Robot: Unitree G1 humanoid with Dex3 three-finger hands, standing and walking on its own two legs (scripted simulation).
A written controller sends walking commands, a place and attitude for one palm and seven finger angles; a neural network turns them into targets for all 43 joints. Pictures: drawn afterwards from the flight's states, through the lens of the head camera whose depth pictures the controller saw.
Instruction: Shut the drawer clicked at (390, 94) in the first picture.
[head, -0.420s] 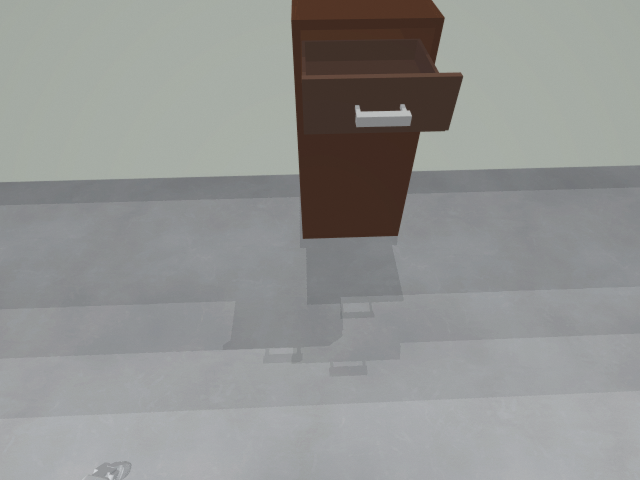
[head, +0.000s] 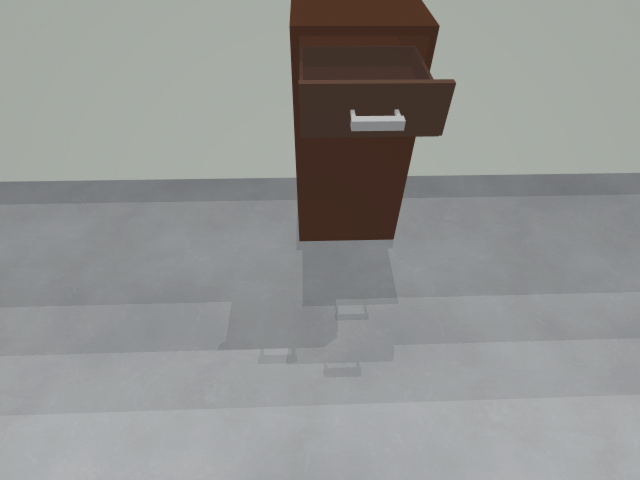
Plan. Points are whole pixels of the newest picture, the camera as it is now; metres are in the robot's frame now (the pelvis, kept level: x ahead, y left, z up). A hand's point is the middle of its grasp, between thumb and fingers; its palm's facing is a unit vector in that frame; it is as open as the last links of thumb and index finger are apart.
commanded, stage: stand and wait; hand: left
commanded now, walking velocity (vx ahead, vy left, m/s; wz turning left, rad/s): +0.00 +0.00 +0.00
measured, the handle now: (376, 118) +0.89 -0.08 +0.00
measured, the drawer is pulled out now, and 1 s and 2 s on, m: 0.29 0.29 0.29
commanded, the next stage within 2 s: look at it before walking up in 0.40 s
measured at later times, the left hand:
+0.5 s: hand out of the picture +0.06 +0.24 -0.15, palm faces -0.03 -0.94 -0.33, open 7.4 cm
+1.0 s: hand out of the picture +0.06 +0.24 -0.15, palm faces -0.03 -0.94 -0.33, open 7.4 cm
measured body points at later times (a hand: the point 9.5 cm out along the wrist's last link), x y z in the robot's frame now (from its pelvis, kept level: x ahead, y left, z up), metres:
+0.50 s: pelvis -0.01 +0.00 +0.00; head -0.01 -0.01 +0.45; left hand +0.06 +0.29 -0.13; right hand +0.05 -0.29 -0.14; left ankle -0.01 +0.13 -0.74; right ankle -0.01 -0.12 -0.74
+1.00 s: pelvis -0.01 +0.00 +0.00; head -0.01 +0.00 +0.45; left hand +0.06 +0.29 -0.13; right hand +0.07 -0.29 -0.13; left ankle -0.01 +0.13 -0.74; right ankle -0.01 -0.12 -0.74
